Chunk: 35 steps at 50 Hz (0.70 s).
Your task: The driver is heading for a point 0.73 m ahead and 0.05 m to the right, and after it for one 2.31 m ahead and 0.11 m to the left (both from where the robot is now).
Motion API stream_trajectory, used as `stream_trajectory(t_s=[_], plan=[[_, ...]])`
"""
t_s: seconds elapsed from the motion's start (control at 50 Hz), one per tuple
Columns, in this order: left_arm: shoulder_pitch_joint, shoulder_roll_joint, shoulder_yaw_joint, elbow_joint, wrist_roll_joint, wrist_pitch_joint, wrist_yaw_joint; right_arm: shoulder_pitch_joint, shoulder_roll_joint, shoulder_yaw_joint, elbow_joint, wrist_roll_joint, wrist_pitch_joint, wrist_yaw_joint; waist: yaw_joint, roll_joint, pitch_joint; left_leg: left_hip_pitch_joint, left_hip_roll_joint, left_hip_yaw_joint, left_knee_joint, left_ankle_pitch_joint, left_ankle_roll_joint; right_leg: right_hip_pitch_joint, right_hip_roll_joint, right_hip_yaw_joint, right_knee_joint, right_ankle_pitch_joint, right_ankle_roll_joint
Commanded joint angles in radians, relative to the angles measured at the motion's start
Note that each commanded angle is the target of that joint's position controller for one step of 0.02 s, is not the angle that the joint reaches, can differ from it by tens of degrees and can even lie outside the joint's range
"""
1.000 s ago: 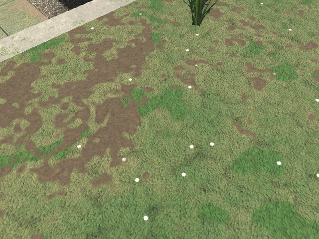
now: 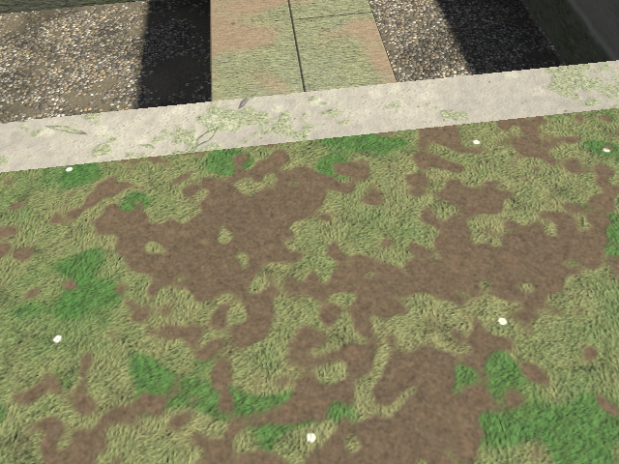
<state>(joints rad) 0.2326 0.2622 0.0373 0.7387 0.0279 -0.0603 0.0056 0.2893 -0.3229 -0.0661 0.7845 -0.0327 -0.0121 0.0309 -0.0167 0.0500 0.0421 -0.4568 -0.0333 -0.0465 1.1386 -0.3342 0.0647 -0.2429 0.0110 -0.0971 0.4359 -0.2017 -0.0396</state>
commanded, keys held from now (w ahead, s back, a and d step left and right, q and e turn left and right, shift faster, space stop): w+q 0.16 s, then w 0.08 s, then w+e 0.76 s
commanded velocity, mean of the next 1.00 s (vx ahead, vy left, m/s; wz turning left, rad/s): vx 0.50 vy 0.00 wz -0.08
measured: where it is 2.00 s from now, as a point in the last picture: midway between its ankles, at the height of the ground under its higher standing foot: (325, 244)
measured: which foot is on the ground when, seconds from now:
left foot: up 0.00-0.32, down 0.34-0.90, up 0.92-1.00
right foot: down 0.00-0.34, up 0.36-0.86, down 0.88-1.00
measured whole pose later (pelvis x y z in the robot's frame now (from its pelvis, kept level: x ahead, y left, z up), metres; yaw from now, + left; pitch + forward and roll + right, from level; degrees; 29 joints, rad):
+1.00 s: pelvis +0.53 +0.03 -0.01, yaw -10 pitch +0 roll +0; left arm 0.19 0.28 0.07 0.81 0.01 -0.01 -0.02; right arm 0.28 -0.23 -0.03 0.86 -0.02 -0.07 0.00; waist -0.01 0.01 0.06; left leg -0.34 0.05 0.04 1.26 -0.36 0.01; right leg -0.35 0.11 -0.07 0.56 -0.21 -0.13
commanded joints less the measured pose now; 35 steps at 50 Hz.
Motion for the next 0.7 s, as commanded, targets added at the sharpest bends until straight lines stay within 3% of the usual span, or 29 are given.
stream_trajectory(t_s=[0.02, 0.08, 0.16, 0.24, 0.28, 0.3, 0.32, 0.34, 0.36, 0.38, 0.4, 0.42, 0.46, 0.48, 0.56, 0.62, 0.7], plan=[[0.068, 0.110, 0.031, -0.015, -0.013, -0.036, -0.008, 0.006, -0.033, -0.004, -0.067, -0.004, 0.010, 0.021, 0.009, -0.147, -0.022, -0.166, 0.070, -0.032, 0.011, 0.070, -0.008, 0.126, -0.286, 0.217, -0.253, 0.235, -0.119], [0.095, 0.108, 0.032, 0.010, -0.013, -0.037, -0.009, -0.098, -0.018, 0.004, -0.105, -0.005, 0.010, 0.033, 0.022, -0.139, -0.002, -0.240, 0.083, -0.008, -0.073, 0.166, -0.022, 0.157, -0.272, 0.107, -0.271, 0.314, -0.117], [0.121, 0.117, 0.034, 0.037, -0.012, -0.034, -0.009, -0.241, 0.017, 0.025, -0.151, 0.001, 0.001, 0.051, 0.049, -0.138, 0.024, -0.183, 0.084, 0.066, -0.324, 0.313, -0.018, 0.156, -0.238, -0.022, -0.271, 0.343, -0.089], [0.197, 0.146, 0.037, 0.086, -0.012, -0.022, -0.003, -0.318, 0.018, 0.032, -0.175, -0.011, -0.001, 0.051, 0.069, -0.136, 0.048, -0.105, 0.055, 0.118, -0.492, 0.233, 0.021, 0.228, -0.275, -0.047, -0.251, 0.433, -0.084], [0.228, 0.161, 0.034, 0.117, -0.011, -0.009, -0.002, -0.290, 0.009, 0.029, -0.162, -0.020, -0.006, 0.035, 0.049, -0.143, 0.027, -0.007, 0.007, 0.139, -0.547, 0.131, 0.055, 0.272, -0.291, -0.052, -0.160, 0.693, -0.087], [0.231, 0.174, 0.033, 0.130, -0.012, -0.002, -0.001, -0.216, -0.005, 0.022, -0.137, -0.025, -0.014, 0.027, 0.010, -0.148, -0.017, 0.089, -0.022, 0.146, -0.584, 0.100, 0.075, 0.287, -0.286, -0.056, -0.051, 0.830, -0.085], [0.225, 0.169, 0.027, 0.137, -0.019, 0.005, -0.002, -0.062, -0.021, 0.012, -0.080, -0.033, -0.027, 0.017, -0.064, -0.122, -0.103, 0.291, -0.044, 0.155, -0.668, 0.152, 0.098, 0.242, -0.254, -0.080, 0.130, 0.836, -0.070], [0.217, 0.137, 0.013, 0.113, -0.028, 0.002, -0.006, 0.107, -0.084, -0.008, -0.033, -0.054, -0.036, 0.001, -0.134, -0.062, -0.225, 0.573, 0.107, 0.001, -0.679, 0.107, 0.139, 0.052, -0.216, -0.072, 0.384, 0.554, -0.054], [0.284, 0.003, -0.018, 0.053, -0.049, -0.001, -0.027, 0.149, -0.192, -0.031, -0.034, -0.053, -0.037, -0.017, -0.092, 0.186, -0.386, 0.895, 0.481, -0.508, -0.731, 0.139, 0.263, -0.338, -0.040, -0.065, 0.765, -0.308, -0.004], [0.193, 0.135, 0.021, 0.059, -0.033, 0.010, -0.007, 0.169, -0.192, -0.040, -0.041, -0.008, -0.029, -0.033, -0.141, 0.048, -0.392, 0.805, 0.486, -0.568, -0.794, 0.249, 0.263, -0.393, -0.004, 0.114, 0.892, -0.331, -0.014], [0.128, 0.131, 0.026, 0.041, -0.038, 0.007, -0.007, 0.091, -0.143, -0.025, -0.020, 0.004, -0.034, -0.039, -0.094, 0.023, -0.235, 0.681, 0.423, -0.363, -0.804, 0.339, 0.223, -0.424, -0.055, 0.161, 0.863, -0.237, -0.028], [0.132, 0.104, 0.018, 0.052, -0.038, 0.002, -0.012, 0.042, -0.077, -0.006, -0.008, 0.006, -0.044, -0.035, -0.049, 0.011, -0.130, 0.549, 0.370, -0.250, -0.845, 0.389, 0.175, -0.398, -0.090, 0.145, 0.779, -0.181, -0.030], [0.187, 0.083, 0.022, 0.097, -0.010, 0.028, -0.020, -0.030, -0.006, 0.015, -0.003, 0.011, -0.060, -0.036, 0.017, 0.037, -0.055, 0.386, 0.291, -0.106, -0.915, 0.393, 0.103, -0.297, -0.112, 0.137, 0.701, -0.125, -0.012], [0.208, 0.068, 0.023, 0.111, -0.004, 0.042, -0.027, -0.030, 0.005, 0.019, 0.001, 0.011, -0.069, -0.035, 0.028, 0.042, -0.055, 0.350, 0.283, -0.073, -0.941, 0.394, 0.097, -0.262, -0.107, 0.134, 0.697, -0.105, -0.005], [0.111, 0.039, 0.029, 0.086, -0.003, 0.061, -0.048, 0.005, -0.019, 0.008, 0.038, 0.017, -0.099, -0.037, 0.039, 0.024, 0.004, 0.337, 0.268, 0.034, -1.023, 0.364, 0.095, -0.366, -0.118, 0.126, 0.653, 0.029, 0.012], [0.013, 0.036, 0.029, 0.056, -0.002, 0.061, -0.052, 0.039, -0.010, 0.009, 0.061, 0.015, -0.099, -0.040, 0.023, 0.012, 0.037, 0.368, 0.260, 0.102, -1.035, 0.376, 0.096, -0.447, -0.121, 0.118, 0.560, 0.126, 0.022], [-0.120, 0.015, 0.013, 0.009, 0.003, 0.055, -0.064, 0.078, -0.021, 0.008, 0.089, 0.015, -0.098, -0.046, -0.008, 0.011, 0.064, 0.413, 0.260, 0.190, -1.019, 0.460, 0.086, -0.425, -0.102, 0.049, 0.353, 0.216, 0.007]])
